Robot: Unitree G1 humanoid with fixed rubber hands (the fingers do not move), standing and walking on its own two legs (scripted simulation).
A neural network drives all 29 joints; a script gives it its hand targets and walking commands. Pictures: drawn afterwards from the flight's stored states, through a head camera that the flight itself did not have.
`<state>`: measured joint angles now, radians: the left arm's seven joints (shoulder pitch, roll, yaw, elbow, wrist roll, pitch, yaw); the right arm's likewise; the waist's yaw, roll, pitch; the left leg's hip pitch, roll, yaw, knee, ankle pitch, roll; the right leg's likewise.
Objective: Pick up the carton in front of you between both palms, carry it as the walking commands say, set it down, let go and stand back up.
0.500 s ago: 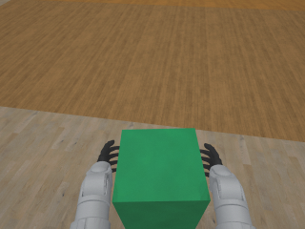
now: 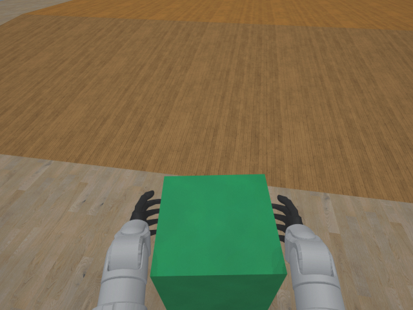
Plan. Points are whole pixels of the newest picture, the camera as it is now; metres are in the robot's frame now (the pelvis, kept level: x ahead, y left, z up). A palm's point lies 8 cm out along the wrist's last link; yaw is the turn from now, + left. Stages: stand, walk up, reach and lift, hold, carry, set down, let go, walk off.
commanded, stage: hold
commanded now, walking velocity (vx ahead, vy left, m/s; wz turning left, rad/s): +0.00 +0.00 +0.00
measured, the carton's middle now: (215, 248) +0.29 +0.00 -0.02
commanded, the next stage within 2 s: carry in 0.22 s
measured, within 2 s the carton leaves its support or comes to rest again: neither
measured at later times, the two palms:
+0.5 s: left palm (134, 207) +0.32 +0.17 +0.07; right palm (283, 211) +0.32 -0.13 +0.07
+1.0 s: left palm (146, 134) +0.56 +0.19 +0.09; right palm (257, 139) +0.54 -0.11 +0.08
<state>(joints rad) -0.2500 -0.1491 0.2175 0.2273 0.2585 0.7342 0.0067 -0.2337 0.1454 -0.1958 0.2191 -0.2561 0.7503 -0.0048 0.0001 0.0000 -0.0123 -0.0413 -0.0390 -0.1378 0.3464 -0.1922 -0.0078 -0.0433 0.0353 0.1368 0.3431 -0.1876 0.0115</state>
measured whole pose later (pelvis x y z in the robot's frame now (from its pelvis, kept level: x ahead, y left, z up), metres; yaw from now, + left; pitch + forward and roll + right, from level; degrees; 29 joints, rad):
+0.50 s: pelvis +0.04 +0.01 -0.01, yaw -1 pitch +2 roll +0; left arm -0.21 -0.11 0.16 -0.02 0.16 0.96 0.05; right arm -0.22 0.14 -0.13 0.01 -0.16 0.96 -0.06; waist 0.00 -0.01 -0.17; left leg -0.25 0.02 0.02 0.54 -0.33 0.00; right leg -0.33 -0.04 -0.03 0.67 -0.45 0.02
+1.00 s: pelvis +0.28 +0.05 +0.00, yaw -2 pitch +6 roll -1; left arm -0.20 -0.14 0.14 -0.33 0.10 1.24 0.10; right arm -0.17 0.14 -0.11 -0.33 -0.11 1.25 -0.10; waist -0.01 0.01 -0.13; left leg -0.22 0.02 0.21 0.41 -0.29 0.06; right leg -0.51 -0.08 -0.11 1.04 -0.38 -0.01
